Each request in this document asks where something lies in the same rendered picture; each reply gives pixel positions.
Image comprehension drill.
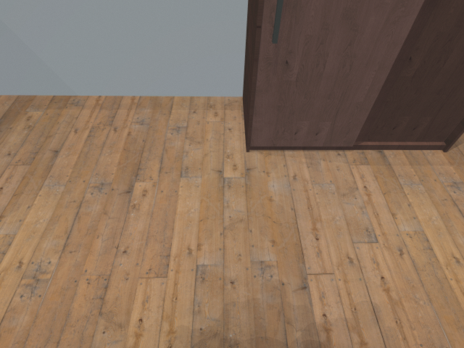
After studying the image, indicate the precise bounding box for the wardrobe door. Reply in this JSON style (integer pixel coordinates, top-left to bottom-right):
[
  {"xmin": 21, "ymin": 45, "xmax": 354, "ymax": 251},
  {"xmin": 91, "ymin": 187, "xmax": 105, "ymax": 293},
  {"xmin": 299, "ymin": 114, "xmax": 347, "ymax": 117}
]
[
  {"xmin": 250, "ymin": 0, "xmax": 425, "ymax": 146},
  {"xmin": 356, "ymin": 0, "xmax": 464, "ymax": 141}
]

